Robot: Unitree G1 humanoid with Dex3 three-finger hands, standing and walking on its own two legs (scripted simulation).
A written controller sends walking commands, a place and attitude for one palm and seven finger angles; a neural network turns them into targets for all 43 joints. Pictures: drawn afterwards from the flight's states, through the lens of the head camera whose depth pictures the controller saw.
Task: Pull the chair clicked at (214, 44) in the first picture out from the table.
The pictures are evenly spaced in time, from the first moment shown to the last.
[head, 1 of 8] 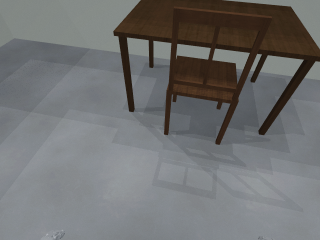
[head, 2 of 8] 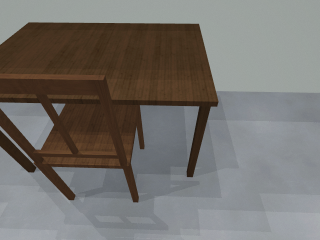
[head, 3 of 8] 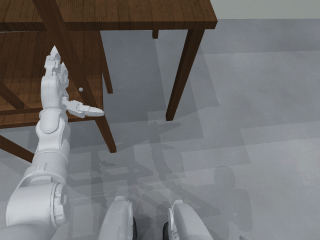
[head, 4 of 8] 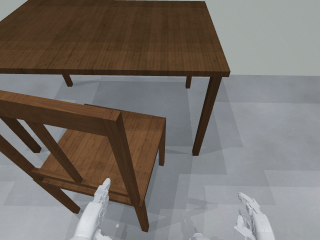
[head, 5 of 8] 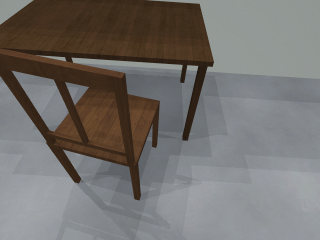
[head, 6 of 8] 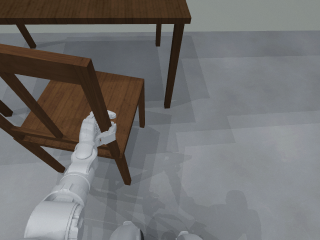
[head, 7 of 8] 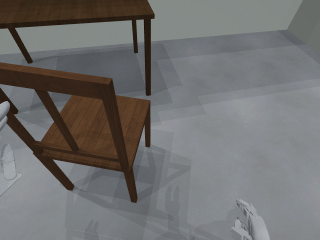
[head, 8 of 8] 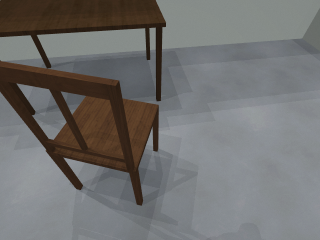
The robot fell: no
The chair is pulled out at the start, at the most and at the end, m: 0.00 0.66 0.66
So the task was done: yes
